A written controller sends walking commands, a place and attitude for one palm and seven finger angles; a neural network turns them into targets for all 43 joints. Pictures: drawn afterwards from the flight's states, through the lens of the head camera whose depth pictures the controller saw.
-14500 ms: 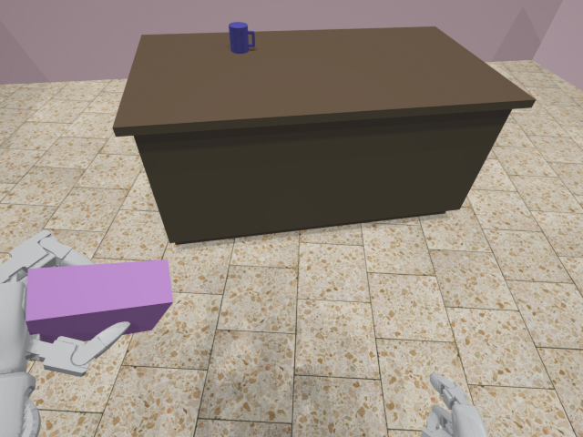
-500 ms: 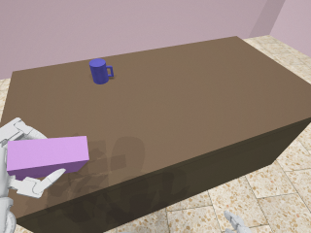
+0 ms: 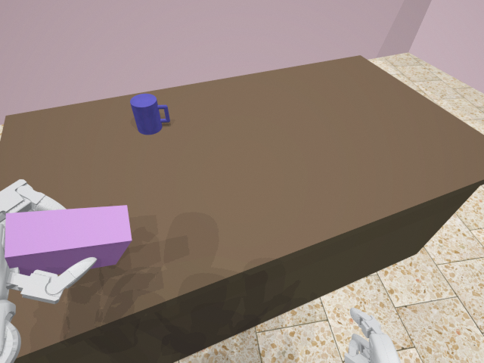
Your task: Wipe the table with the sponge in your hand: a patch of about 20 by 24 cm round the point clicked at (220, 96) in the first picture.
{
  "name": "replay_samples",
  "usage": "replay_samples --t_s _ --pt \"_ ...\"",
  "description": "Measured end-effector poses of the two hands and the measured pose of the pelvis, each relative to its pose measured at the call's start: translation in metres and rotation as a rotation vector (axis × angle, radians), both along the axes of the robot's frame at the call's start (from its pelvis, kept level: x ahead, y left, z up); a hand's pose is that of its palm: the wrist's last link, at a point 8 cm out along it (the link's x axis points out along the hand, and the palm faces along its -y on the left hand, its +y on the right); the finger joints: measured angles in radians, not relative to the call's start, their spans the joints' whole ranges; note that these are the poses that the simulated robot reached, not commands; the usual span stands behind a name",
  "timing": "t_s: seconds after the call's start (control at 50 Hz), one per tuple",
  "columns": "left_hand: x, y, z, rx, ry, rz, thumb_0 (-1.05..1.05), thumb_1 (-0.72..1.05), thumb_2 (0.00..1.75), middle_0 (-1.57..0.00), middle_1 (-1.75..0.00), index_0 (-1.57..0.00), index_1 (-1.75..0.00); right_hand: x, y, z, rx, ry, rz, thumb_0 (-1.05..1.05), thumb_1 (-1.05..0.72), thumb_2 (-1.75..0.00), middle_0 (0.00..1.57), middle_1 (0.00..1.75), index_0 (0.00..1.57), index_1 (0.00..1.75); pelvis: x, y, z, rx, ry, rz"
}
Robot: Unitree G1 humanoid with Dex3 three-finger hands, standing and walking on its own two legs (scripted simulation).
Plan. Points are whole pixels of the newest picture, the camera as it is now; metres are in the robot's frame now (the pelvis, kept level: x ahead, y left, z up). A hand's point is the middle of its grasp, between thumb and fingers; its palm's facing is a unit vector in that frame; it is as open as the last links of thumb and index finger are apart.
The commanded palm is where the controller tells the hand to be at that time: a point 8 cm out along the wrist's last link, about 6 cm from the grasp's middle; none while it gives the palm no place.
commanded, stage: shuffle to correct the standing spot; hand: left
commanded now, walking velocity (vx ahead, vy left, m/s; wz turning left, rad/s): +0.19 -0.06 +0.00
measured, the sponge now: (88, 241) +0.23 +0.23 +0.15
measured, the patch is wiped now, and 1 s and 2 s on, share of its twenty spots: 0.00 0.00 0.00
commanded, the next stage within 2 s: come to a stop and stand still in 0.08 s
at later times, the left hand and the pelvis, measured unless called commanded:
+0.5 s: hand (70, 224) +0.23 +0.24 +0.17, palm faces +0.37 -0.81 -0.46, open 9.2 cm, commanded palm +0.17 +0.27 +0.18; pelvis +0.01 -0.01 +0.01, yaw +0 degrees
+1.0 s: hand (10, 224) +0.22 +0.31 +0.17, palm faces +0.40 -0.84 -0.38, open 9.2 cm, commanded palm +0.16 +0.33 +0.18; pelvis +0.00 +0.05 +0.01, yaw +0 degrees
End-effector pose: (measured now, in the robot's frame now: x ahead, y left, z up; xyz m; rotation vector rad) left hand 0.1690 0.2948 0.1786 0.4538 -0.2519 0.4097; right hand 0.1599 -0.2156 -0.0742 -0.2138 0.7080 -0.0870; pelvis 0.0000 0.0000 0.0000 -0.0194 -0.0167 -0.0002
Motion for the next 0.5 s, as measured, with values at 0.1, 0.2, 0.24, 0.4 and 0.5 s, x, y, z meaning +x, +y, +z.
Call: replay_samples --t_s 0.1,0.2,0.24,0.4,0.5 --pt "0.016 -0.019 -0.006 -0.047 -0.018 -0.075 0.0 -0.43 1.05 -0.83 -1.37 -0.83 -1.37 -0.004 -0.019 0.005 -0.043 0.003 -0.049 0.01 -0.9 -0.9 0.2 0.3 0.2 0.3 0.007 -0.003 -0.001 0.01 -0.02 -0.012" --pt "0.027 -0.026 0.007 0.031 -0.027 -0.122 0.0 -0.43 1.05 -0.83 -1.37 -0.83 -1.37 -0.003 -0.031 0.011 -0.052 -0.006 -0.087 0.01 -0.9 -0.9 0.2 0.3 0.2 0.3 0.013 -0.008 0.002 0.008 -0.009 -0.005" --pt "0.028 -0.026 0.011 0.058 -0.02 -0.119 0.0 -0.43 1.05 -0.83 -1.37 -0.83 -1.37 -0.001 -0.034 0.01 -0.045 -0.005 -0.093 0.01 -0.9 -0.9 0.2 0.3 0.2 0.3 0.015 -0.011 0.003 0.006 -0.003 -0.005" --pt "0.024 -0.026 0.001 0.012 0.048 -0.073 0.0 -0.43 1.05 -0.83 -1.37 -0.83 -1.37 0.006 -0.035 0.004 -0.028 0.013 -0.072 0.01 -0.9 -0.9 0.2 0.3 0.2 0.3 0.018 -0.013 0.005 0.007 -0.005 -0.004" --pt "0.025 -0.015 0.011 0.098 0.025 -0.072 0.0 -0.43 1.05 -0.83 -1.37 -0.83 -1.37 0.01 -0.026 0.007 -0.042 0.006 -0.019 0.01 -0.9 -0.9 0.2 0.3 0.2 0.3 0.011 -0.013 0.006 0.004 -0.008 0.003"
